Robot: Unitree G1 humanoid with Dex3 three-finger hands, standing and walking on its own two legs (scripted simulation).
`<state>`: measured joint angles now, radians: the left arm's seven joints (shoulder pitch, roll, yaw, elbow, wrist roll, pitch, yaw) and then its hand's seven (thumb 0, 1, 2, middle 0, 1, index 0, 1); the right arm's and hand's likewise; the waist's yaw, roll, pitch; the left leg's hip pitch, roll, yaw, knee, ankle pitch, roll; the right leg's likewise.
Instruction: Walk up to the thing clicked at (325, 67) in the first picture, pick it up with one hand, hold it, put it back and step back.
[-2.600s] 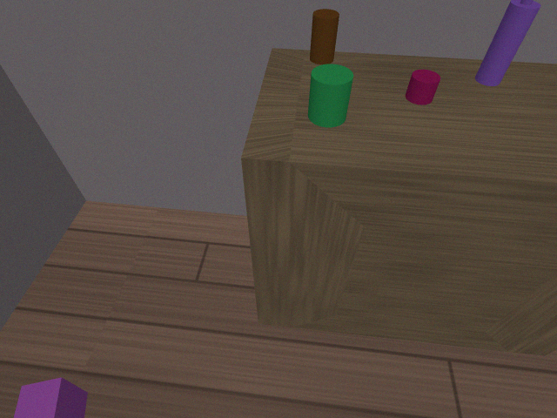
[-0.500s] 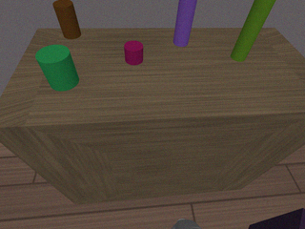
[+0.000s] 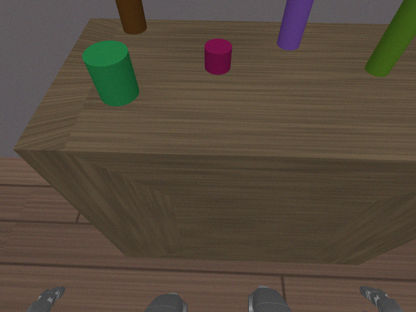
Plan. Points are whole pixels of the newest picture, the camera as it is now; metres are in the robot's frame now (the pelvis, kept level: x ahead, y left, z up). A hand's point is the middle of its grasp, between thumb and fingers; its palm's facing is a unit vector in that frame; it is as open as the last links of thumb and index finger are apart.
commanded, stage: walk up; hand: left
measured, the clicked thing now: (113, 74) +0.54 +0.21 +0.13
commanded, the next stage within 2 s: stand in 1.72 s
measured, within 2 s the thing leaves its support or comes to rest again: neither
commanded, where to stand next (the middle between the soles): +0.06 +0.02 m, yaw -2 degrees
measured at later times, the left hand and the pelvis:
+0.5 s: hand out of the picture +0.05 +0.29 -0.12, palm faces -0.02 -0.93 -0.36, open 7.4 cm; pelvis -0.01 +0.02 +0.03, yaw -1 degrees
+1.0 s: hand out of the picture +0.12 +0.26 -0.11, palm faces -0.04 -0.94 -0.33, open 7.4 cm; pelvis +0.01 +0.01 +0.05, yaw -2 degrees
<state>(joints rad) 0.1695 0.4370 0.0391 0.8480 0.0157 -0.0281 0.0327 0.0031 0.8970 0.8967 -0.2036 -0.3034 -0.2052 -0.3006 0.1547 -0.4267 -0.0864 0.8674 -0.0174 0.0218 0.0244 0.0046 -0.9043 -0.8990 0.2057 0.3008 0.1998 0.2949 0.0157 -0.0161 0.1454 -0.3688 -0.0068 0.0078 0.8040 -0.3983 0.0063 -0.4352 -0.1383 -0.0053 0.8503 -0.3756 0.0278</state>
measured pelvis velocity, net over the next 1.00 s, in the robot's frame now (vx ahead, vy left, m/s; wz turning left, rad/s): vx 0.01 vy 0.01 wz -0.04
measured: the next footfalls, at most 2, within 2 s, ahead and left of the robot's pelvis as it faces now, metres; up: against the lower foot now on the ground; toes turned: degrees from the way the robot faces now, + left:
right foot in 0.26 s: +0.04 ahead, -0.11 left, +0.00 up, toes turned -1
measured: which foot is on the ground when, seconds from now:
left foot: down 0.00-1.00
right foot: down 0.00-0.00, up 0.02-0.24, down 0.26-1.00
